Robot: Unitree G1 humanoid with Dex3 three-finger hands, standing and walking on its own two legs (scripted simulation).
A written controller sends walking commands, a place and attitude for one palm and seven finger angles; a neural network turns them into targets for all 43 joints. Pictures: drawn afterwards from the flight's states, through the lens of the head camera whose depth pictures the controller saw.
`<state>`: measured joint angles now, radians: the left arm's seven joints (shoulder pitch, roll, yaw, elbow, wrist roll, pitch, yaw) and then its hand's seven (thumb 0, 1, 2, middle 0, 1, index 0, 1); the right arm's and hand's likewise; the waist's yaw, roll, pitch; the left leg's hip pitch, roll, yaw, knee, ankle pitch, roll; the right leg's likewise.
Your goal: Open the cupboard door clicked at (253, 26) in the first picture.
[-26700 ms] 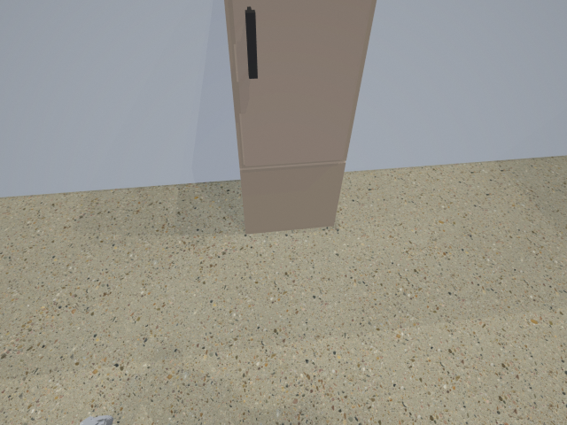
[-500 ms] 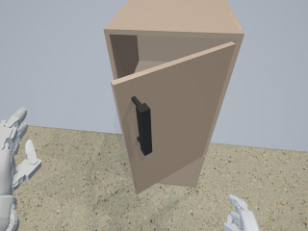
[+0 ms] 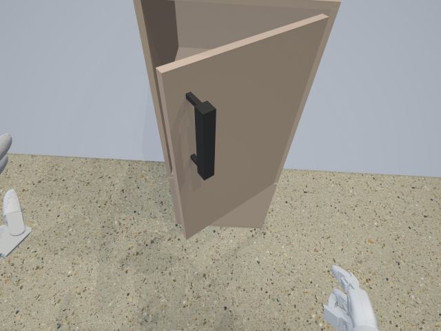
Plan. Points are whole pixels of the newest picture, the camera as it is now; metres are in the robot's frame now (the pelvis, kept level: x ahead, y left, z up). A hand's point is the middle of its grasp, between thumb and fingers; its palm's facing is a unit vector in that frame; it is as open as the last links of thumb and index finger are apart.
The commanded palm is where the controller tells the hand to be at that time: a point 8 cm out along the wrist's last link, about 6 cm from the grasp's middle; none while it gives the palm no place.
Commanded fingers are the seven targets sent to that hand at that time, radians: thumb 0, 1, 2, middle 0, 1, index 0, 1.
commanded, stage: step back with the hand held close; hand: left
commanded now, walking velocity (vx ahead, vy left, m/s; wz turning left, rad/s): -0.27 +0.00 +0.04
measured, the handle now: (199, 138) +0.42 +0.08 +0.12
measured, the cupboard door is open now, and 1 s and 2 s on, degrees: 39 39 39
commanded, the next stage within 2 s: stop stepping back and stand still in 0.46 s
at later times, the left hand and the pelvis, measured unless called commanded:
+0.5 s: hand out of the picture +0.05 +0.30 +0.17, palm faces +0.59 -0.65 -0.48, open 7.4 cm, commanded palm -0.02 +0.32 +0.18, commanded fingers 0.00 0.90 0.90 -0.20 -0.30 -0.20 -0.30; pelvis -0.11 +0.00 -0.02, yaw +9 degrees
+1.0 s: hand out of the picture -0.04 +0.29 +0.18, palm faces +0.48 -0.76 -0.44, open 7.4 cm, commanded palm -0.10 +0.31 +0.18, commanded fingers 0.00 0.90 0.90 -0.20 -0.30 -0.20 -0.30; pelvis -0.23 +0.01 +0.02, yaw +3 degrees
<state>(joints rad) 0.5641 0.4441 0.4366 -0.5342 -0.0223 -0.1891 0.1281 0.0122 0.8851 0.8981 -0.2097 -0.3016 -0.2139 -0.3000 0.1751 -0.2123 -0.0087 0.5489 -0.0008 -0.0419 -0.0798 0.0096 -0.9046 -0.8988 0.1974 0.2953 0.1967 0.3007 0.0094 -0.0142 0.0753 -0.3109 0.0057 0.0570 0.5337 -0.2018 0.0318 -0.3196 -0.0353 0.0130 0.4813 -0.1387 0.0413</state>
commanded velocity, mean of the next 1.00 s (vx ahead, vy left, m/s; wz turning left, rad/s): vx -0.07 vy -0.03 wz -0.04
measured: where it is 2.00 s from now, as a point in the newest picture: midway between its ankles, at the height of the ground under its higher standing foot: outside the picture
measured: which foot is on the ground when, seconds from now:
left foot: down 0.00-0.44, up 0.46-0.60, down 0.62-1.00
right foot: down 0.00-0.30, up 0.32-0.40, down 0.42-0.62, up 0.64-1.00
